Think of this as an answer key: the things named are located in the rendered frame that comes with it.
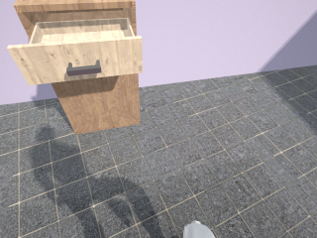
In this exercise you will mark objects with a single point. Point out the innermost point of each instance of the robot right thigh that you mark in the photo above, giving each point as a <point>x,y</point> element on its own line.
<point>197,230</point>

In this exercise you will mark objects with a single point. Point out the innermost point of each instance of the handle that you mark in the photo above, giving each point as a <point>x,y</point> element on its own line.
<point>82,70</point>

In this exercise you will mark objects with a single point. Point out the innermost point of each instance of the drawer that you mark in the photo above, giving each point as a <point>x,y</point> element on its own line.
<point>82,42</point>

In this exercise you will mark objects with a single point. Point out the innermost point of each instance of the cabinet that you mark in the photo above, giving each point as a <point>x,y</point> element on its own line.
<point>91,104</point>

